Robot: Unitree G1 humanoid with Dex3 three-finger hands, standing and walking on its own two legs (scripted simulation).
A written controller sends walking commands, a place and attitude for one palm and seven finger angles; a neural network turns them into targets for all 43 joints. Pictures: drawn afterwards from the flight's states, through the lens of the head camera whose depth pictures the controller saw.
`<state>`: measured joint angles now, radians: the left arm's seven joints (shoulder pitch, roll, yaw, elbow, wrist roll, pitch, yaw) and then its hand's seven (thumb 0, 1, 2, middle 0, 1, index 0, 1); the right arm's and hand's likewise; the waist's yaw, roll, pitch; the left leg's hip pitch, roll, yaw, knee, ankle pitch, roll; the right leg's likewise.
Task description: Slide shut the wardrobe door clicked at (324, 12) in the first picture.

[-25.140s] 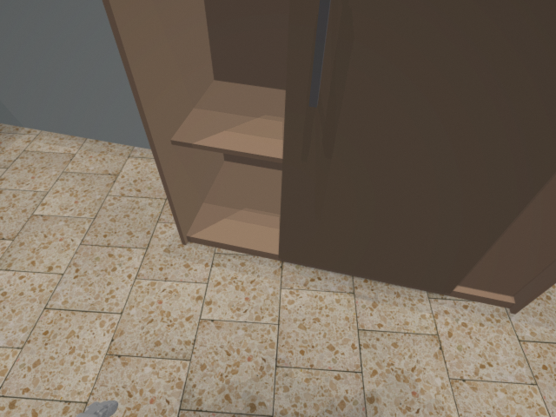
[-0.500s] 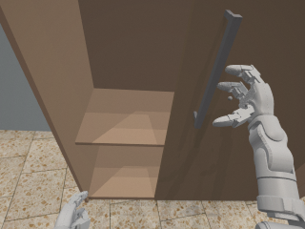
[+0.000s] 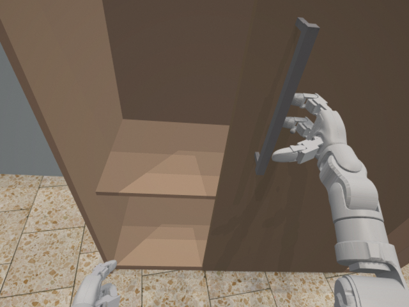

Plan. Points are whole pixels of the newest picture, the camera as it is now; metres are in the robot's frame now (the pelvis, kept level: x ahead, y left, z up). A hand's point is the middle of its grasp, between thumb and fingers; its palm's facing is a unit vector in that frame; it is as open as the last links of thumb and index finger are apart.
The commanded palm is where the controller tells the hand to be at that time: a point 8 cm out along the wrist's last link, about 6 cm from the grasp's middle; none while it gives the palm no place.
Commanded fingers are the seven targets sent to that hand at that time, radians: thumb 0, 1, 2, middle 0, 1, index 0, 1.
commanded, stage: feel for the door with the fingertips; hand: right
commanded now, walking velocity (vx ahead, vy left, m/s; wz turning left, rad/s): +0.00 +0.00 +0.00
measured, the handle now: (277, 109) +0.45 -0.10 +0.21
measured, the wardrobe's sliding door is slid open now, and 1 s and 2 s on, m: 0.42 0.42 0.42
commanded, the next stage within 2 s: slide the fingers in behind the handle in 0.22 s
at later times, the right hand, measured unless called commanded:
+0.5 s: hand (294, 129) +0.39 -0.13 +0.21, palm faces -0.06 +1.00 -0.01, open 14.0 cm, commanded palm +0.37 -0.18 +0.20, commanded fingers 0.00 0.50 -0.30 0.30 1.20 0.30 1.20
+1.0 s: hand (293, 136) +0.37 -0.12 +0.21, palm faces -0.02 +1.00 -0.02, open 13.9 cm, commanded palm +0.35 -0.16 +0.20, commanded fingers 0.00 0.50 -0.30 0.30 1.20 0.30 1.20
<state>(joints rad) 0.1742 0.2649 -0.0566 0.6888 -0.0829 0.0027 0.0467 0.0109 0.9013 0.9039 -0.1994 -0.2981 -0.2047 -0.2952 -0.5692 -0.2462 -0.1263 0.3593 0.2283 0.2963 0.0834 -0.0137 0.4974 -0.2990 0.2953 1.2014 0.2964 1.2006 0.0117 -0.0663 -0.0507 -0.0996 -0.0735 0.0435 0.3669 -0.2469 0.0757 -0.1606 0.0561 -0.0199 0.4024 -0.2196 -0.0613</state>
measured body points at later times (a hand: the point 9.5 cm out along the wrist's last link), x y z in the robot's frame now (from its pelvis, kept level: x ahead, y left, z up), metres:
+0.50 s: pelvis +0.00 +0.00 +0.00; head -0.02 +0.02 +0.45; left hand +0.14 +0.24 -0.11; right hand +0.39 -0.18 +0.21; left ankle -0.03 +0.07 -0.74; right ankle +0.00 -0.08 -0.74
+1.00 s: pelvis -0.01 +0.00 +0.00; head -0.04 +0.02 +0.45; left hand +0.17 +0.23 -0.09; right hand +0.36 -0.17 +0.21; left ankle -0.03 +0.07 -0.74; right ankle +0.00 -0.08 -0.74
